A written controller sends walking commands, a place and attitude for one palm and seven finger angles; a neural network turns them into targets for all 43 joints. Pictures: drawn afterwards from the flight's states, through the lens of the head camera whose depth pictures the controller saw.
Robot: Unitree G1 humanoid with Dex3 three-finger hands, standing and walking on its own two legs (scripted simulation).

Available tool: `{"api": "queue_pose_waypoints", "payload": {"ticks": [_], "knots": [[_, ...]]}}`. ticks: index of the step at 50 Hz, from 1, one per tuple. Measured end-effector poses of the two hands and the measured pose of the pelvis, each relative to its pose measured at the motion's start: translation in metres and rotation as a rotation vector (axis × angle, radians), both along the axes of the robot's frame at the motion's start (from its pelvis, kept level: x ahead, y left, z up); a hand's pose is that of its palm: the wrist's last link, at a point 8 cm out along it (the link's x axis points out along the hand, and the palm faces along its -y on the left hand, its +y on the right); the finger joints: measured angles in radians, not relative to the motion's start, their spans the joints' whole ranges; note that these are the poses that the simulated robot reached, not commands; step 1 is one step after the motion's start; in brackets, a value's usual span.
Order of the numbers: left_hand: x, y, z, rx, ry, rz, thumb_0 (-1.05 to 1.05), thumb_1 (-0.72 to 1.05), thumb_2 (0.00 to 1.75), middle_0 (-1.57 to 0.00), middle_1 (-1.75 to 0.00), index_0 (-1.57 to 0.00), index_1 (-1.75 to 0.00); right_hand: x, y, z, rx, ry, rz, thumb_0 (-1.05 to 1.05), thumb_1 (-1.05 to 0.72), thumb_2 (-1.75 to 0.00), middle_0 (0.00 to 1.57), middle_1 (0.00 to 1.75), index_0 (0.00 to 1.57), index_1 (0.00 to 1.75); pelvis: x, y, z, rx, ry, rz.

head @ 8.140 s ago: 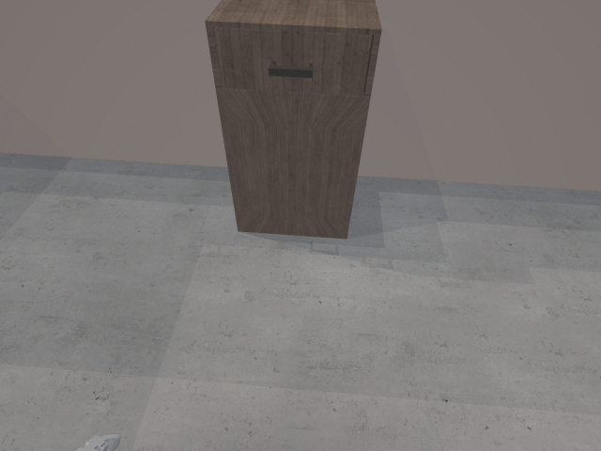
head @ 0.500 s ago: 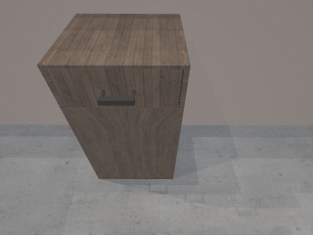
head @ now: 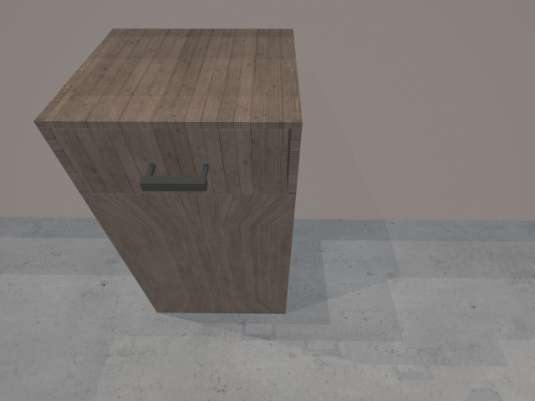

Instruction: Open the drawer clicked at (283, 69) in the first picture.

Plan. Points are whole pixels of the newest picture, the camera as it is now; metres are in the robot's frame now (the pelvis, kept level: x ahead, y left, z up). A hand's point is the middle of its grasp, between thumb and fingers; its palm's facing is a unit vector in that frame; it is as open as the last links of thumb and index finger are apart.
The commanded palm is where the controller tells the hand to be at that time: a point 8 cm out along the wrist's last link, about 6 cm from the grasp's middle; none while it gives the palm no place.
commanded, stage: come to a stop and stand still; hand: left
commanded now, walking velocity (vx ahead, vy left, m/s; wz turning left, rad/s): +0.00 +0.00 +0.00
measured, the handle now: (176, 176) +0.53 +0.22 +0.01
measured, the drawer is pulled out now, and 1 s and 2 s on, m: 0.00 0.00 0.00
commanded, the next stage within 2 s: look again from close up in 0.80 s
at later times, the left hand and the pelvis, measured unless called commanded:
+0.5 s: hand out of the picture +0.01 +0.14 -0.17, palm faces +0.04 -0.98 -0.20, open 7.4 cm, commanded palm none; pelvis +0.03 -0.03 +0.00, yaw +1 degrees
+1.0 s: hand out of the picture +0.01 +0.13 -0.17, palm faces +0.07 -0.98 -0.18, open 7.4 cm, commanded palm none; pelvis +0.04 -0.03 +0.00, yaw +1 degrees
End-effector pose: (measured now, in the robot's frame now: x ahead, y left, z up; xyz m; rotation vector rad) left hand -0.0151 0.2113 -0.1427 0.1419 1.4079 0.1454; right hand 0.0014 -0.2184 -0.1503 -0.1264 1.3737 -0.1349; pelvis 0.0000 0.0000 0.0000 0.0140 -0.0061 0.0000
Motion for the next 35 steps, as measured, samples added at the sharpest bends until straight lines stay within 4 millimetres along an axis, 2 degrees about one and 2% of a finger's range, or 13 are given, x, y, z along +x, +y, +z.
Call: {"api": "queue_pose_waypoints", "payload": {"ticks": [15,35], "knots": [[0.022,-0.012,0.002,0.019,-0.016,0.011,0.01,0.91,0.90,-0.20,-0.29,-0.19,-0.30,0.014,-0.014,-0.002,0.005,0.024,0.002,0.01,-0.91,-0.90,0.20,0.30,0.19,0.30,0.019,-0.018,0.000,0.001,-0.002,0.005],[0.022,-0.031,0.000,0.000,0.007,0.039,0.01,0.91,0.90,-0.20,-0.29,-0.19,-0.30,0.024,-0.024,-0.001,0.000,0.045,0.011,0.01,-0.91,-0.90,0.20,0.30,0.20,0.30,0.033,-0.029,0.000,0.001,0.000,0.014]]}}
